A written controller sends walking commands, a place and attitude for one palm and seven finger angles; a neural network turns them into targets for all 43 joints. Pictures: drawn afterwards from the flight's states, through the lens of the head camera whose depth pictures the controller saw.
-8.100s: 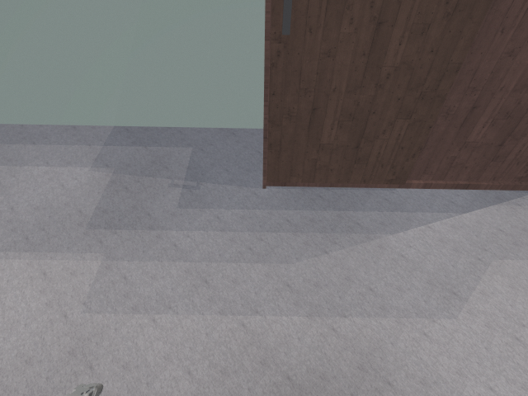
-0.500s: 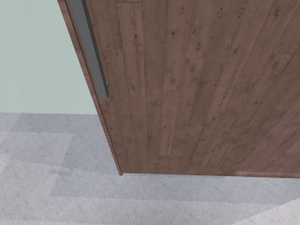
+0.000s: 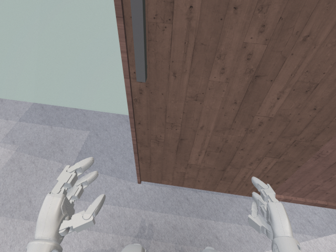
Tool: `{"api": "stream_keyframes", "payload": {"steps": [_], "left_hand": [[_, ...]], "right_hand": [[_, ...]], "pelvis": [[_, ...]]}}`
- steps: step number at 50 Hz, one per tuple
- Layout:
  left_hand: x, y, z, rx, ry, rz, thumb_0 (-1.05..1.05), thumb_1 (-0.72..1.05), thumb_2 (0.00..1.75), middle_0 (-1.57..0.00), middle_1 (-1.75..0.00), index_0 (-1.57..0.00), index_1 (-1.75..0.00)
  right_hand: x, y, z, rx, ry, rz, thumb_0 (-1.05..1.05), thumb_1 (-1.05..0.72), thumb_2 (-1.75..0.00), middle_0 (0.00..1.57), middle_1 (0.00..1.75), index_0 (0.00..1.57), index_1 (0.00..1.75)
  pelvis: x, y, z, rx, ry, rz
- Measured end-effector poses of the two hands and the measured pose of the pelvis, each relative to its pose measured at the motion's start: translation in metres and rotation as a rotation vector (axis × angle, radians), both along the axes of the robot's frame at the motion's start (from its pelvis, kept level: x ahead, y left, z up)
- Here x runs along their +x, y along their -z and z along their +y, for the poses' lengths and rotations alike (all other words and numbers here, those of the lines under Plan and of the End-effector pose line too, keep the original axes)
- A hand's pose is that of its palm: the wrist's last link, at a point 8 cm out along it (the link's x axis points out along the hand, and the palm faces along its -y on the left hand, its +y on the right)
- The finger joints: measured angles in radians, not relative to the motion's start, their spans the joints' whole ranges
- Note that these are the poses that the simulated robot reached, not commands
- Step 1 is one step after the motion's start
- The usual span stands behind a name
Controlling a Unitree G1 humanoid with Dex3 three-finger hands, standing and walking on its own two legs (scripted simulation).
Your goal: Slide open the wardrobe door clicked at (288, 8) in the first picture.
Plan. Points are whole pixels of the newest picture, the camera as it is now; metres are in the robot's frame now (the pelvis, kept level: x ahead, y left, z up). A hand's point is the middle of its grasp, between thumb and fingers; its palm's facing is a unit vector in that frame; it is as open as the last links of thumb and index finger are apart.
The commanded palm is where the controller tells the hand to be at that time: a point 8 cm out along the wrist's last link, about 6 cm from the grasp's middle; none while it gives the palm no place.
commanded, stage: raise the hand with hooked fingers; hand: left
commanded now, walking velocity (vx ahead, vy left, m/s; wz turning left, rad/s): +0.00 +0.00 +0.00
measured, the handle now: (141, 22) +0.56 +0.15 +0.27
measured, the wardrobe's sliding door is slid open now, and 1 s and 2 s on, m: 0.00 0.00 0.00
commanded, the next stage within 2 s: move the hooked fingers beside the handle in 1.58 s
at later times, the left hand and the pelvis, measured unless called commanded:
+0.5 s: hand (72, 153) +0.26 +0.22 +0.14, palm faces +0.04 -1.00 -0.08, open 12.2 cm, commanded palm +0.22 +0.27 +0.16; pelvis +0.02 +0.00 +0.04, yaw +0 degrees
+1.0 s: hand (42, 100) +0.30 +0.27 +0.23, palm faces +0.09 -0.99 -0.07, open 13.9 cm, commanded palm +0.26 +0.31 +0.24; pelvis +0.03 -0.01 +0.06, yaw +0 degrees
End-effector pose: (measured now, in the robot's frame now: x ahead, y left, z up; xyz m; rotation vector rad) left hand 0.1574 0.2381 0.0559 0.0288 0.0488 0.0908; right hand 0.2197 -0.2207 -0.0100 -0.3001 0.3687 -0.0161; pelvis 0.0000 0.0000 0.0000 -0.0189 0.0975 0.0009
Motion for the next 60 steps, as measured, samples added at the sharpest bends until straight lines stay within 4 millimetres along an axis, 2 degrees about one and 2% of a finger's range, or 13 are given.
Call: {"api": "stream_keyframes", "payload": {"steps": [4, 8, 12, 16, 22, 27, 34, 40, 49, 57, 60], "left_hand": [[0.018, -0.027, 0.004, 0.036, 0.043, -0.096, 0.02, 0.4, 0.69, -0.23, -0.62, -0.23, -0.62], [0.044, -0.04, 0.004, 0.044, 0.118, -0.061, 0.01, 0.31, 0.65, -0.24, -0.68, -0.24, -0.68], [0.059, -0.05, 0.011, 0.035, 0.116, -0.006, 0.01, 0.22, 0.61, -0.25, -0.74, -0.25, -0.74], [0.063, -0.064, 0.023, 0.039, 0.068, -0.024, 0.01, 0.13, 0.57, -0.26, -0.8, -0.25, -0.8], [0.069, -0.08, 0.034, 0.051, 0.05, -0.058, 0.01, -0.01, 0.51, -0.27, -0.89, -0.26, -0.89], [0.078, -0.095, 0.043, 0.051, 0.047, -0.079, 0.0, -0.13, 0.46, -0.28, -0.97, -0.27, -0.96], [0.089, -0.123, 0.056, 0.047, 0.03, -0.122, 0.0, -0.3, 0.39, -0.29, -1.07, -0.28, -1.07], [0.097, -0.145, 0.065, 0.047, 0.022, -0.127, 0.0, -0.42, 0.33, -0.3, -1.15, -0.29, -1.14], [0.11, -0.176, 0.079, 0.053, 0.01, -0.139, -0.01, -0.48, 0.31, -0.3, -1.19, -0.3, -1.19], [0.127, -0.2, 0.086, 0.055, 0.02, -0.146, -0.01, -0.49, 0.3, -0.3, -1.2, -0.3, -1.19], [0.131, -0.2, 0.086, 0.047, 0.034, -0.132, -0.01, -0.5, 0.3, -0.3, -1.2, -0.3, -1.2]], "right_hand": [[-0.017, 0.025, 0.025, 0.048, -0.036, 0.095, 0.01, -0.9, -0.9, 0.2, 0.3, 0.2, 0.3], [-0.042, 0.041, 0.036, 0.104, -0.005, 0.181, 0.01, -0.9, -0.9, 0.2, 0.3, 0.21, 0.3], [-0.062, 0.043, 0.03, 0.126, 0.054, 0.22, 0.02, -0.9, -0.9, 0.2, 0.3, 0.21, 0.3], [-0.072, 0.037, 0.013, 0.098, 0.093, 0.228, 0.02, -0.9, -0.9, 0.2, 0.3, 0.21, 0.3], [-0.064, 0.023, -0.017, 0.023, 0.121, 0.201, 0.02, -0.9, -0.9, 0.2, 0.3, 0.21, 0.3], [-0.045, 0.006, -0.028, -0.008, 0.125, 0.142, 0.02, -0.9, -0.9, 0.2, 0.3, 0.2, 0.3], [-0.016, -0.012, -0.018, 0.015, 0.084, 0.062, 0.02, -0.9, -0.9, 0.2, 0.3, 0.2, 0.3], [-0.003, -0.016, 0.0, 0.054, 0.039, 0.05, 0.01, -0.9, -0.9, 0.2, 0.3, 0.2, 0.3], [-0.008, -0.01, 0.009, 0.082, 0.024, 0.104, 0.01, -0.9, -0.9, 0.2, 0.3, 0.21, 0.3], [-0.022, -0.008, -0.004, 0.068, 0.062, 0.15, 0.02, -0.9, -0.9, 0.2, 0.3, 0.21, 0.3], [-0.026, -0.008, -0.01, 0.067, 0.078, 0.158, 0.02, -0.9, -0.9, 0.2, 0.3, 0.21, 0.3]], "pelvis": [[-0.002, -0.002, 0.002, -0.016, -0.017, -0.009], [0.0, -0.009, 0.004, -0.015, -0.013, -0.016], [0.006, -0.019, 0.005, -0.004, 0.002, -0.024], [0.012, -0.026, 0.005, 0.001, 0.009, -0.035], [0.018, -0.033, 0.004, 0.001, 0.007, -0.057], [0.023, -0.039, 0.001, 0.002, 0.005, -0.081], [0.029, -0.047, -0.002, 0.004, 0.004, -0.119], [0.031, -0.052, -0.005, 0.007, 0.002, -0.143], [0.03, -0.058, -0.007, 0.01, 0.001, -0.164], [0.028, -0.062, -0.008, 0.012, 0.007, -0.17], [0.028, -0.062, -0.007, 0.014, 0.012, -0.166]]}}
